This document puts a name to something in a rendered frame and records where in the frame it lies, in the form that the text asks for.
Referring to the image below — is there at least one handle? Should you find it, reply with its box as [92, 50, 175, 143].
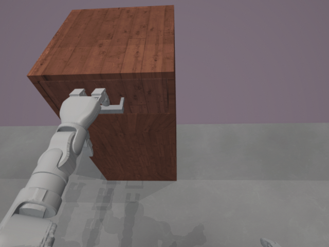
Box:
[99, 97, 125, 114]

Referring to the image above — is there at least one left robot hand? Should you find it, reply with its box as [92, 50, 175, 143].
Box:
[60, 88, 110, 156]

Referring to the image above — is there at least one cabinet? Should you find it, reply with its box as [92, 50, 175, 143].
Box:
[27, 5, 177, 181]

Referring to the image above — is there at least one drawer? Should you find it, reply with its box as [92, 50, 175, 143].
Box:
[40, 78, 169, 113]

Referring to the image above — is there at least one left robot forearm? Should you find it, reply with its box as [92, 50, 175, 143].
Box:
[0, 122, 87, 234]

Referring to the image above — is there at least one left robot upper arm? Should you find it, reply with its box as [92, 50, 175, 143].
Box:
[0, 214, 57, 247]

